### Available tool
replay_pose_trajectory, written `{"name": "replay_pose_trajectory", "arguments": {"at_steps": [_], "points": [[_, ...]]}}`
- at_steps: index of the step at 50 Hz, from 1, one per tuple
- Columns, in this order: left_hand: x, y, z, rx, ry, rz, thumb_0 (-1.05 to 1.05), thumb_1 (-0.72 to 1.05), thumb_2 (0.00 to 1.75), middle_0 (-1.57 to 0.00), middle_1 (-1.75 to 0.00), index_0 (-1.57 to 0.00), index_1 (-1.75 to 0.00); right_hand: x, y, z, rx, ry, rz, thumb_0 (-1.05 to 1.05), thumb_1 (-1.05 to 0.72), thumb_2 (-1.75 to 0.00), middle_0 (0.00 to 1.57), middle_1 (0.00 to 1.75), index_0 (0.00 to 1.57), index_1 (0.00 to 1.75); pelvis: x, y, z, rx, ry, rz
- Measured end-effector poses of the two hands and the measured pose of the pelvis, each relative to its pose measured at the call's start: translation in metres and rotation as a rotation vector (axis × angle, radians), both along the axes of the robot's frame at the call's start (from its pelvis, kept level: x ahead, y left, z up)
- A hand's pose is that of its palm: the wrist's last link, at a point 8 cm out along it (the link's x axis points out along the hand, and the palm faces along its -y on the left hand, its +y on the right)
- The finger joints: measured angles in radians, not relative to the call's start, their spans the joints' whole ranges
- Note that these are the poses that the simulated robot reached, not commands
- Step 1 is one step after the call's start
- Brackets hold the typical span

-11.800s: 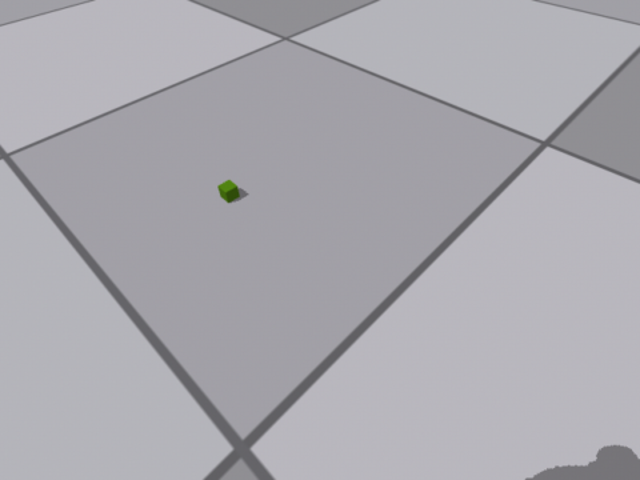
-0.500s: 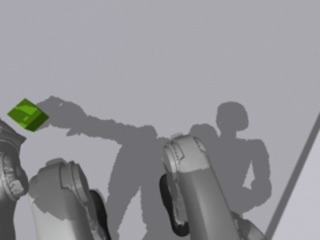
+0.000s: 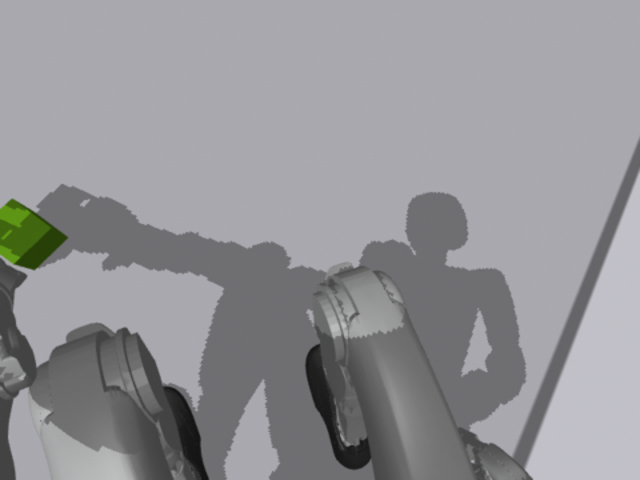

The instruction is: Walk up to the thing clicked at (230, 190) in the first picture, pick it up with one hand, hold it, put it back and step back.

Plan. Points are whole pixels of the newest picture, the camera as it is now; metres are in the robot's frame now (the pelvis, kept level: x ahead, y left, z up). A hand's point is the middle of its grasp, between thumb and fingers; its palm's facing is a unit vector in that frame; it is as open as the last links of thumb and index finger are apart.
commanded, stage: rise first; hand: left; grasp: from above
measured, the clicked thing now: (24, 235) +0.47 +0.33 -0.28
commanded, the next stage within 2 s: none
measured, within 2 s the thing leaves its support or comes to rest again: neither
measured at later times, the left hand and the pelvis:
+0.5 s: hand out of the picture +0.43 +0.35 -0.18, palm faces -0.24 -0.35 -0.91, open 13.8 cm; pelvis +0.00 +0.00 +0.00, yaw -1 degrees
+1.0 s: hand out of the picture +0.42 +0.35 -0.18, palm faces -0.26 -0.33 -0.91, open 14.0 cm; pelvis +0.00 +0.00 +0.00, yaw -1 degrees
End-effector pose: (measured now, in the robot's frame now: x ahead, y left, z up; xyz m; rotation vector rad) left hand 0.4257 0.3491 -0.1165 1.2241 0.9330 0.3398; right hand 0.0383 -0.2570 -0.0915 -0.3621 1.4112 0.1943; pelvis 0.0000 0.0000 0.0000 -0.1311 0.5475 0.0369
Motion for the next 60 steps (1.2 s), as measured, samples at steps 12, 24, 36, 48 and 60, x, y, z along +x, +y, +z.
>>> {"name": "replay_pose_trajectory", "arguments": {"at_steps": [12,24,36,48,60], "points": [[0.001,0.003,-0.003,0.013,0.01,-0.002,0.0,-0.53,0.96,-0.14,-1.03,-0.15,-1.03,-0.001,0.002,0.001,0.012,-0.012,0.027,0.0,-0.93,-0.9,0.2,0.29,0.2,0.3,-0.001,-0.001,-0.003,-0.003,-0.012,-0.004],[0.009,0.002,-0.01,-0.001,-0.005,0.0,0.0,-0.51,0.94,-0.15,-1.03,-0.16,-1.03,-0.008,0.004,0.007,0.01,-0.002,0.04,0.0,-0.93,-0.9,0.2,0.29,0.2,0.3,-0.002,0.001,-0.003,-0.016,-0.024,-0.012],[0.006,0.009,-0.009,0.012,-0.007,0.005,0.0,-0.52,0.94,-0.14,-1.04,-0.15,-1.04,-0.005,0.01,0.01,0.02,-0.004,0.034,0.01,-0.93,-0.91,0.2,0.3,0.2,0.3,0.0,0.003,0.0,-0.025,-0.012,-0.011],[0.001,0.003,-0.002,0.01,0.006,-0.015,0.0,-0.54,0.96,-0.12,-1.07,-0.13,-1.06,0.004,0.009,0.008,0.035,-0.035,0.041,0.0,-0.93,-0.91,0.2,0.3,0.2,0.3,-0.001,0.002,0.001,-0.019,-0.01,-0.003],[0.002,-0.006,-0.003,0.004,0.007,-0.02,0.0,-0.53,0.96,-0.12,-1.08,-0.14,-1.07,-0.007,0.004,0.008,0.033,-0.02,0.051,0.0,-0.93,-0.91,0.2,0.29,0.2,0.3,-0.004,0.0,-0.001,-0.012,-0.021,-0.007]]}}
